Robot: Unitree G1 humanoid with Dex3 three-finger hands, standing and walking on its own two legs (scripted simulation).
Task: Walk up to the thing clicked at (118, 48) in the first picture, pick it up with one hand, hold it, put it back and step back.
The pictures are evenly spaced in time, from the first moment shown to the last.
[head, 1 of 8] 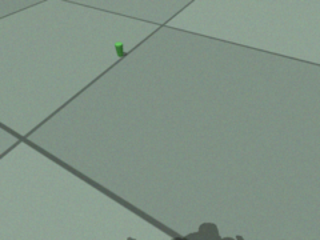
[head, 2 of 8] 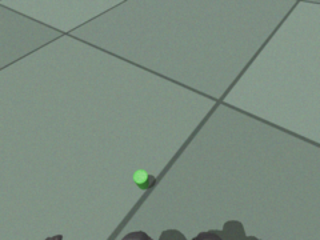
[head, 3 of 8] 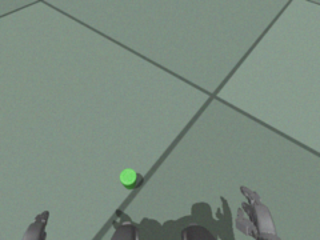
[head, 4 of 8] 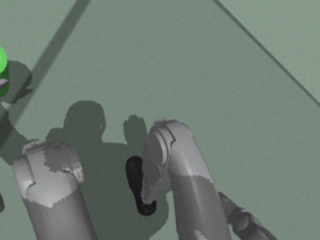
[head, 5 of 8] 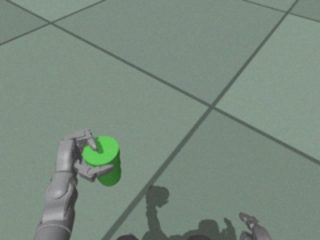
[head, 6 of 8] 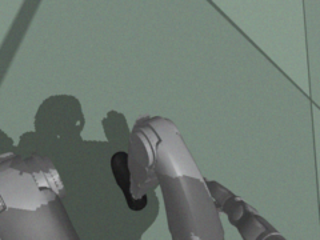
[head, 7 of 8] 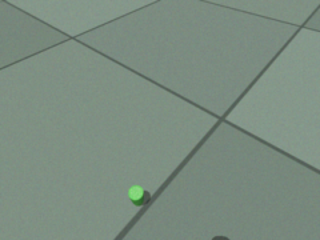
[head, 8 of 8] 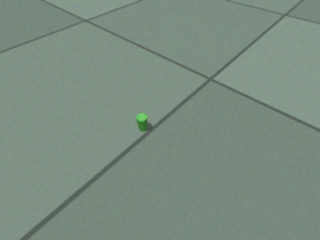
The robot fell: no
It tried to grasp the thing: yes
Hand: left
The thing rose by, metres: 0.64
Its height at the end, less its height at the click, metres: +0.00
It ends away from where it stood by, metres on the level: 0.02
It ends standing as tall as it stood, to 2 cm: yes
